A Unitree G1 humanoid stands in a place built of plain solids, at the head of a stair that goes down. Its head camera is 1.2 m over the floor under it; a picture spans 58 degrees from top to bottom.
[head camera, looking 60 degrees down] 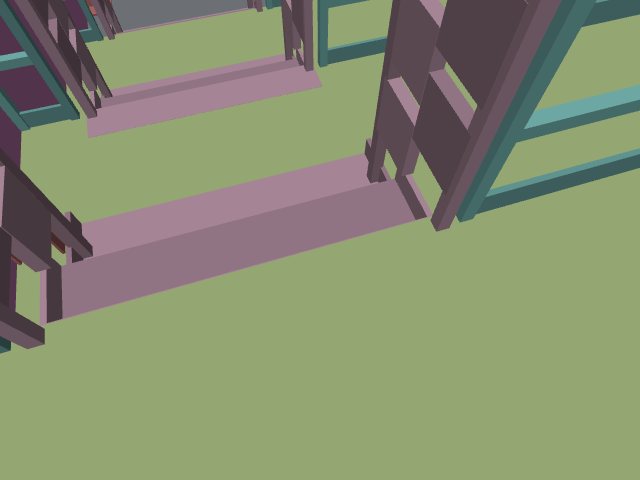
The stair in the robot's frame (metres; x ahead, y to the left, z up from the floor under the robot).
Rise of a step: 0.18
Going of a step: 0.30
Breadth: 1.32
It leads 18 degrees to the left of straight ahead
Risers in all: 3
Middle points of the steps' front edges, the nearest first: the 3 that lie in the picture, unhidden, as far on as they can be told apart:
0.60 0.22 0.00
0.89 0.31 -0.18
1.17 0.40 -0.35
